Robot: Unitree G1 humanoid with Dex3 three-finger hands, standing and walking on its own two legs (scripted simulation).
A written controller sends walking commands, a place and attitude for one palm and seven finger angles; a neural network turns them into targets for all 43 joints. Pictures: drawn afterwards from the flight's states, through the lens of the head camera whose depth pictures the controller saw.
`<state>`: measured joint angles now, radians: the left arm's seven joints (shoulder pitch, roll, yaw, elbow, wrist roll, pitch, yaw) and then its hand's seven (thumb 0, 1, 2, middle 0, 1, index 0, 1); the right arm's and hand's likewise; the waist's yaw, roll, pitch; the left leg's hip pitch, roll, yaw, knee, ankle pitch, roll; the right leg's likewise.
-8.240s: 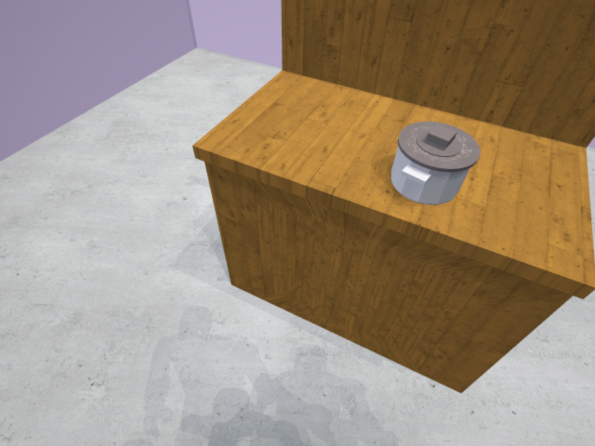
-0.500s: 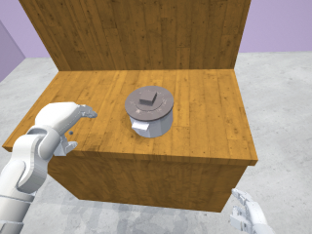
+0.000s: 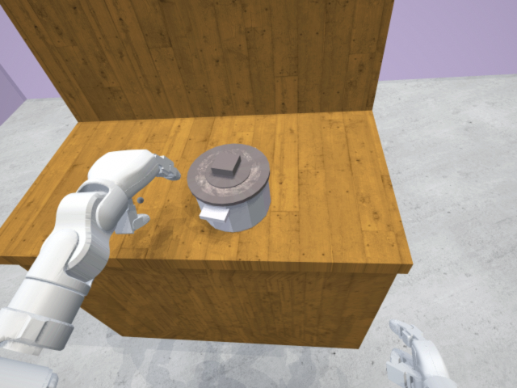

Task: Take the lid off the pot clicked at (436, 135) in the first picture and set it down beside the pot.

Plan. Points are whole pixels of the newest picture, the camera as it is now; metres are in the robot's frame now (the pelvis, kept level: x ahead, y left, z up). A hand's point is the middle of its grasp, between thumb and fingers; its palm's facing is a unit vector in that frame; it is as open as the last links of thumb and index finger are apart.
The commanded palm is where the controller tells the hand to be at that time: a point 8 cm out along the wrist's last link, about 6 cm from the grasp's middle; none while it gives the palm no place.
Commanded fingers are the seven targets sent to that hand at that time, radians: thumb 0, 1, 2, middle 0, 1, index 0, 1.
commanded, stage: move the open hand above the knob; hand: left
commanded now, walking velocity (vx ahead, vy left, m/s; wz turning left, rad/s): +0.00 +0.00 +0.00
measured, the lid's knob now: (226, 164) +0.50 +0.11 +0.05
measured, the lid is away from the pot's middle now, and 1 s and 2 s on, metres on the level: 0.00 0.00 0.00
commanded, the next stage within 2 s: lower the open fingers around the knob in 1.74 s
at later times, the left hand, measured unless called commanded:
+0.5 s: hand (181, 169) +0.42 +0.16 +0.12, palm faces -0.25 -0.03 -0.97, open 10.2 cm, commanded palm +0.41 +0.16 +0.19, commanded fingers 0.00 -0.30 1.42 -0.83 -0.08 -0.83 -0.08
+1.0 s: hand (216, 144) +0.48 +0.11 +0.12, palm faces -0.27 -0.04 -0.96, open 10.2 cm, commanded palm +0.47 +0.11 +0.19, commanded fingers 0.00 -0.30 1.42 -0.83 -0.08 -0.83 -0.08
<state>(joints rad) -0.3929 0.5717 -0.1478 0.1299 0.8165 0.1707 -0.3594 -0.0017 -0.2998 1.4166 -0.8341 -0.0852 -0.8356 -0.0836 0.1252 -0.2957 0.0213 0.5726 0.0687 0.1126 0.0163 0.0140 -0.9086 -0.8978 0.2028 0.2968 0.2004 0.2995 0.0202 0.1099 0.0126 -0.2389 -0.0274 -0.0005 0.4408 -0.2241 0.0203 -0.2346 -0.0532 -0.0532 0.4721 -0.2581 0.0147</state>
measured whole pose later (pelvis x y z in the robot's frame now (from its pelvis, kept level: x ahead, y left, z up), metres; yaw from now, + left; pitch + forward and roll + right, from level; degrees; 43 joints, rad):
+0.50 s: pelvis +0.01 +0.00 +0.00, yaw +0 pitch +4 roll +1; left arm -0.68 0.47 -0.28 0.41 0.85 0.25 -0.32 0.00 -0.30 1.42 -0.83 -0.09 -0.84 -0.08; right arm 0.14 -0.28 0.03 0.61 0.08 0.14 0.01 0.01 -0.91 -0.90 0.20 0.30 0.20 0.30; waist -0.01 0.10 -0.01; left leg -0.28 -0.03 0.01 0.46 -0.24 0.02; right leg -0.28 -0.06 -0.04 0.51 -0.28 0.02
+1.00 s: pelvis +0.02 +0.00 +0.00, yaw -1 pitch +7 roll +1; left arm -0.94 0.35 -0.32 0.73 0.88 0.29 -0.28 0.00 -0.30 1.42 -0.83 -0.09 -0.83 -0.08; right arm 0.20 -0.27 0.02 0.66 0.07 0.13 0.00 0.01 -0.91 -0.90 0.20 0.30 0.20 0.30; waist -0.05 0.08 -0.04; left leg -0.32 -0.03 0.02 0.46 -0.25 0.03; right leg -0.33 -0.06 -0.03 0.50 -0.29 0.02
